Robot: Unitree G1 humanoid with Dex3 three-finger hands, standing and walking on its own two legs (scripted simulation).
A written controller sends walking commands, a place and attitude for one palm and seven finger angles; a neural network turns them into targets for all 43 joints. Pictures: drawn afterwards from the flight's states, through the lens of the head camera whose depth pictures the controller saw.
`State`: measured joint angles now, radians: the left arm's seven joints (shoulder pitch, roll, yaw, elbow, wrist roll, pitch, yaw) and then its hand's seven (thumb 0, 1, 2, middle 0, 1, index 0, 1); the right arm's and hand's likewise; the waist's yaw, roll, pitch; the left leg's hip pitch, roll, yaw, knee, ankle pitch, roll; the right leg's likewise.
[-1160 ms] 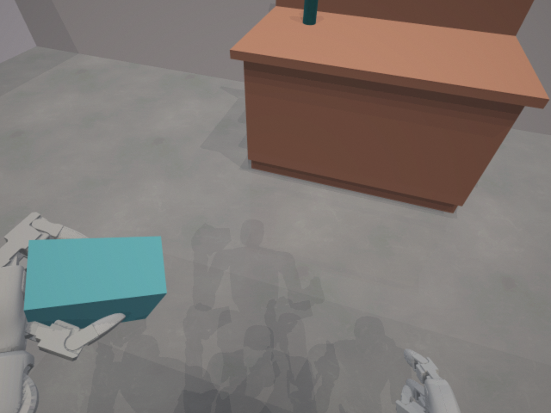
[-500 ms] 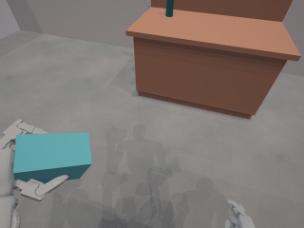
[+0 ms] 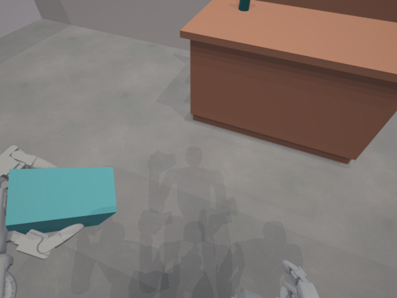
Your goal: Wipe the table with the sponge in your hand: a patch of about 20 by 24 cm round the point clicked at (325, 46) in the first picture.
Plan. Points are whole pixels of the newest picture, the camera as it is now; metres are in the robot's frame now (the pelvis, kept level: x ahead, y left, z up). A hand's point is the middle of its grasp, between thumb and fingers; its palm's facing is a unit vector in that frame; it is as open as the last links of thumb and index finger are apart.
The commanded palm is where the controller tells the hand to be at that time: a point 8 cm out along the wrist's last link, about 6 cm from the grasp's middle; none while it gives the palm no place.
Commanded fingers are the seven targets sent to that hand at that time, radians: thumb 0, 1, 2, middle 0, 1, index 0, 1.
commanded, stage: walk to a spot facing it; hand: left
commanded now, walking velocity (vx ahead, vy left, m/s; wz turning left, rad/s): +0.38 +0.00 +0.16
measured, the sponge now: (77, 201) +0.23 +0.20 +0.15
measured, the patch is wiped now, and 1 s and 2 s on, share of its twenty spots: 0.00 0.00 0.00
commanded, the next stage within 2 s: none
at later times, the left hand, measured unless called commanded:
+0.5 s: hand (101, 139) +0.33 +0.19 +0.17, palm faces +0.48 -0.73 -0.49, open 10.7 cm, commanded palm +0.28 +0.23 +0.18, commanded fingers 0.00 0.10 1.30 -1.20 -1.60 -1.20 -1.60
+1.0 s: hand (114, 95) +0.45 +0.20 +0.18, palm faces +0.60 -0.64 -0.48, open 10.7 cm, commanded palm +0.40 +0.22 +0.18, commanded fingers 0.00 0.10 1.30 -1.20 -1.60 -1.20 -1.60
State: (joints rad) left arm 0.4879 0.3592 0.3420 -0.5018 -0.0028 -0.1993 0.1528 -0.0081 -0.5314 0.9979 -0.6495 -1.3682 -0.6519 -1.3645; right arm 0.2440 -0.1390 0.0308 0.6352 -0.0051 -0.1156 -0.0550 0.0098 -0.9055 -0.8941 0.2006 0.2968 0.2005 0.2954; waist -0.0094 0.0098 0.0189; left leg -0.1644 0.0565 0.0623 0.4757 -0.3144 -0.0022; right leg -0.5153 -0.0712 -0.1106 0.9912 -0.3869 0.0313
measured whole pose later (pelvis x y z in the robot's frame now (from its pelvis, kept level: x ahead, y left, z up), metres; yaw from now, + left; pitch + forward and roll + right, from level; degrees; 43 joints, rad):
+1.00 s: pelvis +0.31 -0.09 -0.01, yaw +13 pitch +0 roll +0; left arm 0.48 0.38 0.38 -0.50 -0.02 -0.23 0.15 -0.01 -0.53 1.00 -0.65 -1.37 -0.66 -1.37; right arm 0.28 -0.14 0.03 0.62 0.01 -0.10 -0.07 0.01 -0.90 -0.89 0.20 0.30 0.20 0.30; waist 0.03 0.05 0.03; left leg -0.29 0.11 0.06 0.63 -0.33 -0.01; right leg -0.32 -0.11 -0.16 0.60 -0.36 0.05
